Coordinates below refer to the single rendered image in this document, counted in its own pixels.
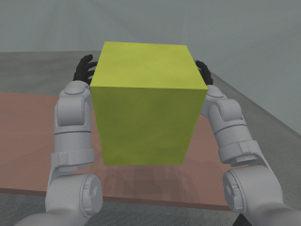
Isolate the table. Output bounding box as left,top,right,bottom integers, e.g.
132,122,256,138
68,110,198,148
0,91,252,226

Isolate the carton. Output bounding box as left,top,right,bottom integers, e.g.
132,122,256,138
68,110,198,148
89,41,208,166

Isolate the robot left upper arm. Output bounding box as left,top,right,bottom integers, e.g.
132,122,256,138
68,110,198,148
13,172,103,226

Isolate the right robot forearm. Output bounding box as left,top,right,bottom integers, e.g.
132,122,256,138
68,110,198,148
200,85,283,201

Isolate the robot left hand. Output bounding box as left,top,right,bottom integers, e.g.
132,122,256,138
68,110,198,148
72,54,98,89

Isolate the robot right upper arm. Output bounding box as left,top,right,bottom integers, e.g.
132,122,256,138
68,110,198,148
222,164,301,226

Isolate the robot right hand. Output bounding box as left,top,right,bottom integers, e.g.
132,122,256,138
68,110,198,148
196,60,214,86

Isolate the left robot forearm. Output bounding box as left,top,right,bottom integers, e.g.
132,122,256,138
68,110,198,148
45,80,95,209

